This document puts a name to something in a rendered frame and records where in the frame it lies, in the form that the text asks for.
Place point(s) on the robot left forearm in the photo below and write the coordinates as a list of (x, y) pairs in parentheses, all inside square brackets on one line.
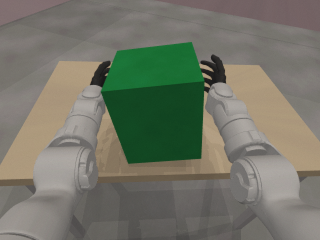
[(82, 123)]

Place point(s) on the robot right forearm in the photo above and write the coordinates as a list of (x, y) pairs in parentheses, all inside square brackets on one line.
[(237, 128)]

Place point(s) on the right robot hand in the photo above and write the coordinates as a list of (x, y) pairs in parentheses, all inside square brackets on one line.
[(218, 73)]

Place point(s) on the left robot upper arm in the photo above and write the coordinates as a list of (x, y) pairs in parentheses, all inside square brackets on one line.
[(62, 175)]

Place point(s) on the left robot hand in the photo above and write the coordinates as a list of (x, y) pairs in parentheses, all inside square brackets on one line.
[(99, 75)]

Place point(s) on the right robot upper arm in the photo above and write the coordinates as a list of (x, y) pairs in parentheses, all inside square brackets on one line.
[(269, 186)]

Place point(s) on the table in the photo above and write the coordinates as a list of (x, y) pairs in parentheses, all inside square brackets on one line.
[(271, 112)]

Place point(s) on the carton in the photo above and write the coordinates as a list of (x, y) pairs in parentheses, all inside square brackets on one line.
[(155, 99)]

